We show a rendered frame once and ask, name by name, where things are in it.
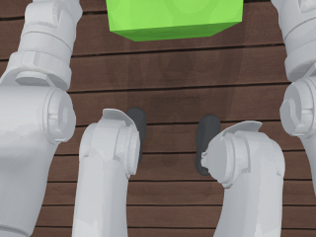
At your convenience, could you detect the robot left upper arm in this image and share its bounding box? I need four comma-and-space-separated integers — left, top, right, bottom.
0, 85, 76, 237

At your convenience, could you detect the carton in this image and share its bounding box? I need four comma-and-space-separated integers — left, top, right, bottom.
106, 0, 244, 41

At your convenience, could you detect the left robot forearm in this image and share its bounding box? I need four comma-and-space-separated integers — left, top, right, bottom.
0, 0, 83, 92

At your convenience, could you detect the robot left thigh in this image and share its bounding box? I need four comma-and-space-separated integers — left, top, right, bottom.
71, 118, 140, 237

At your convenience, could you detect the robot right foot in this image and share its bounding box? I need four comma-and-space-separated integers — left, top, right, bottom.
195, 115, 221, 176

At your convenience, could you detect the right robot forearm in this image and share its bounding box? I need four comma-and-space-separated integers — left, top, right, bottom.
271, 0, 316, 82

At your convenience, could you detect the robot right upper arm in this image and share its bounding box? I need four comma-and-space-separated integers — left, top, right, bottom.
279, 76, 316, 197

